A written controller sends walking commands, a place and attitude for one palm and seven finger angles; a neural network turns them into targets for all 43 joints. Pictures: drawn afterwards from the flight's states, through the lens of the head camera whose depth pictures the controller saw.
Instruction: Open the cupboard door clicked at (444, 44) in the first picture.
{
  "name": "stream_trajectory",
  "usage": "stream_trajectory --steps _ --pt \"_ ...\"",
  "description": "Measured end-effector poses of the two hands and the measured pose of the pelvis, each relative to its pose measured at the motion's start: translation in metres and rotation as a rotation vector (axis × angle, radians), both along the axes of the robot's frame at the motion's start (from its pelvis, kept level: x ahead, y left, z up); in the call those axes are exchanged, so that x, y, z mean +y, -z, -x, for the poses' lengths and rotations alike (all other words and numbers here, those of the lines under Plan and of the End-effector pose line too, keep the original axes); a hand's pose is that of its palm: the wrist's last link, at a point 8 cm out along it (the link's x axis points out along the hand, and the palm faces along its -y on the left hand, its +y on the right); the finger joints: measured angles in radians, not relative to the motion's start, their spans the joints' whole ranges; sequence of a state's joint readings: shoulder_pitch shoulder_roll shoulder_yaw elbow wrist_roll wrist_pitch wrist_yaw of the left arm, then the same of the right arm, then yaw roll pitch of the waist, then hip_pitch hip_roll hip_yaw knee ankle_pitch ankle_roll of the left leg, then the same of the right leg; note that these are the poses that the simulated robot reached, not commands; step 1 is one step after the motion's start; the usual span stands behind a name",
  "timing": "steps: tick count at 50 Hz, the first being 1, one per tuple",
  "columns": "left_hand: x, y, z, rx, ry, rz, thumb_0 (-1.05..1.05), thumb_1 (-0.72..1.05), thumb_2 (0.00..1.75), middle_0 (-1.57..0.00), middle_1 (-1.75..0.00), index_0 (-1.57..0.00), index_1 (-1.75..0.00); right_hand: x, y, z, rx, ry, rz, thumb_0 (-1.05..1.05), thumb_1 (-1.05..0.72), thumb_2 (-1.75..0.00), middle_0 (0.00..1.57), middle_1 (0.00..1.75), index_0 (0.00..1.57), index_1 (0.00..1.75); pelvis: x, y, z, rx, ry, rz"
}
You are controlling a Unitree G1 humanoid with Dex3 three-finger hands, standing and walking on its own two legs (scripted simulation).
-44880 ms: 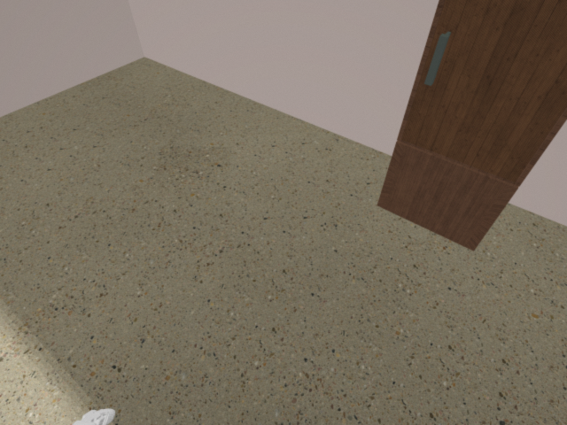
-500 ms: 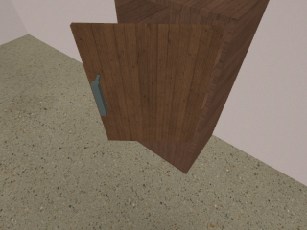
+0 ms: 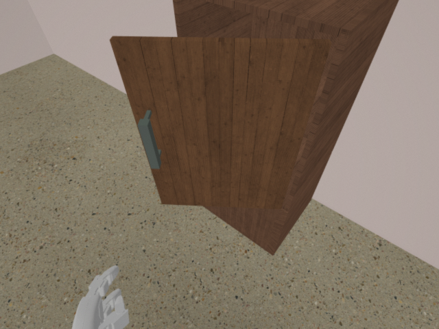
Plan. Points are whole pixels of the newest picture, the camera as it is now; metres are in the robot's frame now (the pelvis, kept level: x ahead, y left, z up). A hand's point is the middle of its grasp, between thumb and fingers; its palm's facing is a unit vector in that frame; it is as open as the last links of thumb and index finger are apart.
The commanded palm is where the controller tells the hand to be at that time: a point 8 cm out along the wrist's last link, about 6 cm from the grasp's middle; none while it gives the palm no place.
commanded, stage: raise the hand with hooked fingers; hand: left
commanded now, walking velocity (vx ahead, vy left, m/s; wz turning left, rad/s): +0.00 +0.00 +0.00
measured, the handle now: (152, 140) +0.55 +0.20 +0.00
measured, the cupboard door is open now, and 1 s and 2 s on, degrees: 36 36 36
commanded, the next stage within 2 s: move the hooked fingers beside the handle in 1.96 s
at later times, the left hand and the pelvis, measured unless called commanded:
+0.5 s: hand (113, 303) +0.18 +0.20 -0.03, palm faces -0.02 -1.00 -0.05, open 9.9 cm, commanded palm +0.15 +0.26 -0.03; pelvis -0.04 -0.01 -0.08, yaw +1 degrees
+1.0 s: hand (87, 274) +0.22 +0.25 -0.01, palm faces +0.00 -1.00 -0.04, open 12.9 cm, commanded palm +0.19 +0.31 +0.00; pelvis -0.03 +0.01 -0.06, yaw +0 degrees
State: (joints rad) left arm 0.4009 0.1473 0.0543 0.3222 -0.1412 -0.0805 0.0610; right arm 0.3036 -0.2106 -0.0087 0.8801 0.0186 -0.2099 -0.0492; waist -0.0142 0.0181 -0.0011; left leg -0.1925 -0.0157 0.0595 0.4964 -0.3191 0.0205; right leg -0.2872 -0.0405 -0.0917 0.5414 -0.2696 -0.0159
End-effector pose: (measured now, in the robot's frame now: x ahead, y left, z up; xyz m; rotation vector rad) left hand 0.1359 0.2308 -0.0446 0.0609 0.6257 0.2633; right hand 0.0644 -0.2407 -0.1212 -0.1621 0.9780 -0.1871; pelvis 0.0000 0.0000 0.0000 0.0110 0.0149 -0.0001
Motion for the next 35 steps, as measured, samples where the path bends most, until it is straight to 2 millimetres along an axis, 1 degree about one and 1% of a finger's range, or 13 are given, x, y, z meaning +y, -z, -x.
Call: stream_trajectory --steps 2,3,6,8,10,13,15,17,19,22,26,31,35 --pt "0.0 -0.027 -0.028 -0.231 0.026 0.009 0.01 0.86 0.87 -0.2 -0.33 -0.2 -0.33 -0.007 -0.008 -0.025 -0.12 -0.029 0.019 0.01 -0.91 -0.89 0.2 0.3 0.2 0.3 -0.001 0.006 0.006 0.038 -0.004 -0.001" --pt "-0.001 -0.036 -0.037 -0.332 0.05 0.015 0.01 0.84 0.87 -0.2 -0.34 -0.2 -0.34 -0.01 -0.012 -0.038 -0.179 -0.044 0.028 0.02 -0.91 -0.89 0.2 0.3 0.2 0.3 -0.002 0.011 0.009 0.06 0.0 -0.003" --pt "-0.007 -0.047 -0.044 -0.576 0.162 0.027 0.01 0.79 0.84 -0.21 -0.38 -0.2 -0.38 -0.021 -0.024 -0.075 -0.34 -0.093 0.058 0.02 -0.91 -0.89 0.2 0.3 0.2 0.3 -0.006 0.03 0.018 0.127 0.012 -0.011" --pt "-0.01 -0.039 -0.036 -0.657 0.252 0.02 0.0 0.75 0.83 -0.21 -0.4 -0.2 -0.4 -0.026 -0.027 -0.097 -0.426 -0.129 0.08 0.01 -0.91 -0.89 0.2 0.3 0.2 0.3 -0.009 0.045 0.024 0.162 0.015 -0.014" --pt "-0.009 -0.022 -0.024 -0.654 0.296 0.034 0.0 0.7 0.81 -0.21 -0.43 -0.21 -0.43 -0.03 -0.028 -0.114 -0.488 -0.158 0.1 0.01 -0.91 -0.9 0.2 0.3 0.2 0.3 -0.011 0.06 0.028 0.188 0.014 -0.017" --pt "0.0 0.005 -0.004 -0.579 0.26 0.072 0.0 0.63 0.78 -0.22 -0.47 -0.22 -0.47 -0.028 -0.025 -0.132 -0.538 -0.19 0.117 0.01 -0.91 -0.9 0.2 0.3 0.2 0.3 -0.013 0.077 0.033 0.212 0.004 -0.01" --pt "0.007 0.013 0.006 -0.546 0.214 0.071 0.01 0.59 0.76 -0.23 -0.5 -0.22 -0.5 -0.023 -0.02 -0.137 -0.542 -0.205 0.117 0.01 -0.91 -0.9 0.2 0.3 0.2 0.3 -0.015 0.083 0.035 0.217 -0.005 0.002" --pt "0.013 0.012 0.012 -0.545 0.188 0.049 0.01 0.54 0.74 -0.23 -0.53 -0.22 -0.53 -0.015 -0.011 -0.136 -0.522 -0.22 0.108 0.01 -0.91 -0.9 0.2 0.3 0.2 0.3 -0.015 0.087 0.037 0.217 -0.014 0.016" --pt "0.017 0.003 0.01 -0.572 0.197 0.022 0.01 0.49 0.72 -0.23 -0.56 -0.23 -0.56 -0.006 -0.001 -0.129 -0.483 -0.233 0.091 0.01 -0.91 -0.9 0.2 0.3 0.2 0.3 -0.016 0.088 0.038 0.219 -0.022 0.03" --pt "0.02 -0.009 -0.003 -0.611 0.244 0.006 0.01 0.42 0.69 -0.23 -0.61 -0.23 -0.6 0.007 0.017 -0.111 -0.408 -0.23 0.053 0.01 -0.91 -0.9 0.2 0.3 0.2 0.3 -0.015 0.087 0.041 0.221 -0.03 0.046" --pt "0.025 -0.016 -0.025 -0.585 0.301 0.026 0.01 0.33 0.65 -0.24 -0.67 -0.24 -0.66 0.018 0.034 -0.08 -0.312 -0.185 0.003 0.02 -0.91 -0.89 0.21 0.3 0.2 0.3 -0.012 0.083 0.043 0.224 -0.028 0.05" --pt "0.035 -0.023 -0.038 -0.533 0.295 0.039 0.01 0.22 0.6 -0.25 -0.74 -0.25 -0.74 0.017 0.037 -0.045 -0.24 -0.119 -0.011 0.02 -0.91 -0.89 0.21 0.3 0.2 0.3 -0.006 0.073 0.042 0.223 -0.015 0.041" --pt "0.044 -0.029 -0.041 -0.551 0.275 0.027 0.0 0.12 0.56 -0.26 -0.8 -0.25 -0.8 0.008 0.031 -0.03 -0.215 -0.098 0.024 0.02 -0.9 -0.89 0.21 0.3 0.2 0.3 -0.001 0.068 0.04 0.222 -0.008 0.036"
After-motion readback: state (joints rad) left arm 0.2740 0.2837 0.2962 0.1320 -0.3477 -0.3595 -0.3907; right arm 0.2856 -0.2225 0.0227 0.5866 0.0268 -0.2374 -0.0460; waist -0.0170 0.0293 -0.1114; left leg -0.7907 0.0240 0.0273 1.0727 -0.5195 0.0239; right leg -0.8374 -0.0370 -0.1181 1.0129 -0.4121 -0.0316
